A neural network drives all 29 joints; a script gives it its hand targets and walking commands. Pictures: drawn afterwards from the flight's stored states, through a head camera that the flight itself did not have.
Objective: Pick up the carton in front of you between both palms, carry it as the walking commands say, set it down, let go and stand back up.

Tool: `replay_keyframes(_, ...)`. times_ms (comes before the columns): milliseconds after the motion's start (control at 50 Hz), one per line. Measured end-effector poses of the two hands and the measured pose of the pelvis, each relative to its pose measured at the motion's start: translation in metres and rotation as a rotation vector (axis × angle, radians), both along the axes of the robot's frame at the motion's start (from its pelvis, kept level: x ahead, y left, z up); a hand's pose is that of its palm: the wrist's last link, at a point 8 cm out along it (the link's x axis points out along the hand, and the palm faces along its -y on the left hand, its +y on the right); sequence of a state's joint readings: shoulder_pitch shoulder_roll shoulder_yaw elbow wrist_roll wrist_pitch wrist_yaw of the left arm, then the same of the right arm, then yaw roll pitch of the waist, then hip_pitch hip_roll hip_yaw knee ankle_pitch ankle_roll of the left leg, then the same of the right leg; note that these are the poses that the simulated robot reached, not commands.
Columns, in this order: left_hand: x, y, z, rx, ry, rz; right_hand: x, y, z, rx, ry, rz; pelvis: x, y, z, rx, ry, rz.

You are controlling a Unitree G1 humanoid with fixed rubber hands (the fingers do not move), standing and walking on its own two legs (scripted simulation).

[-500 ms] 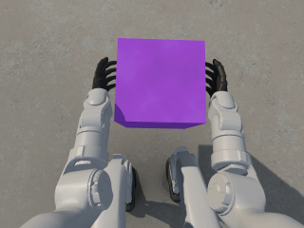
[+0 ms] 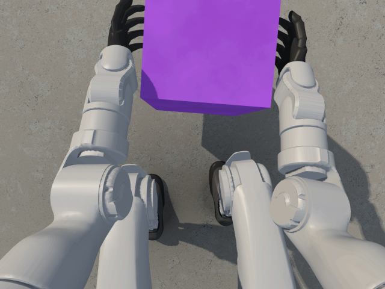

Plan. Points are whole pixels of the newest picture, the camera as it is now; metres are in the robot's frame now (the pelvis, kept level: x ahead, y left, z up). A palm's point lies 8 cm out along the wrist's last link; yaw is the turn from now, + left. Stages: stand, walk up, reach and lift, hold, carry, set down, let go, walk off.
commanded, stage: set down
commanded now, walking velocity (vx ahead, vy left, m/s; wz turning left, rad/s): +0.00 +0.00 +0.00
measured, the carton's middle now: (203, 61) +0.51 -0.07 -0.21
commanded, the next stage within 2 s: none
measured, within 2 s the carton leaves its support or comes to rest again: rests again in 0.78 s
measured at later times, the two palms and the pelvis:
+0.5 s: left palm (136, 54) +0.54 +0.07 -0.22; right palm (278, 64) +0.49 -0.23 -0.20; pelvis +0.00 +0.00 -0.06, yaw -1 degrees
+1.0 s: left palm (137, 57) +0.54 +0.07 -0.23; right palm (278, 67) +0.49 -0.24 -0.22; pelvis -0.01 +0.00 -0.07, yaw -1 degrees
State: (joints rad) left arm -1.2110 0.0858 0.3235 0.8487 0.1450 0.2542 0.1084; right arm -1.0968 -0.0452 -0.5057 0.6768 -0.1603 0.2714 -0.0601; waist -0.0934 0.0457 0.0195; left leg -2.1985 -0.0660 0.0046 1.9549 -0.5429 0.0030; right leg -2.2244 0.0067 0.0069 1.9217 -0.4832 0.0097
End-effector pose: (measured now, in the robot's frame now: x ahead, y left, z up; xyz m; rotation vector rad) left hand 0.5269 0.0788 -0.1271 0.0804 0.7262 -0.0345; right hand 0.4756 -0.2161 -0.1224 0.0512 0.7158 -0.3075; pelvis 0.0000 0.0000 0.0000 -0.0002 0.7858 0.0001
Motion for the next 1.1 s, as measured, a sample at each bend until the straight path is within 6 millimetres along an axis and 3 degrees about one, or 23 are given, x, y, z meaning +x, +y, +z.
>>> replay_keyframes(180, 0.011, -0.006, -0.062, 0.011, 0.019, -0.029, 0.010, -0.007, -0.058, -0.010, 0.027, 0.003, 0.000, 0.001, -0.034, -0.004, -0.027, 0.003)
replay_keyframes(280, 0.016, -0.015, -0.083, 0.005, 0.015, -0.047, 0.018, -0.016, -0.069, -0.022, 0.026, 0.003, 0.003, 0.001, -0.049, -0.008, -0.046, -0.004)
replay_keyframes(620, 0.013, -0.009, -0.100, 0.017, 0.043, -0.053, 0.015, -0.013, -0.089, -0.004, 0.056, 0.040, 0.001, 0.001, -0.065, -0.012, -0.091, -0.003)
replay_keyframes(1100, 0.016, -0.011, -0.104, -0.046, 0.027, -0.119, 0.016, -0.023, -0.098, 0.001, 0.065, 0.060, -0.007, 0.004, -0.072, -0.029, -0.149, 0.002)
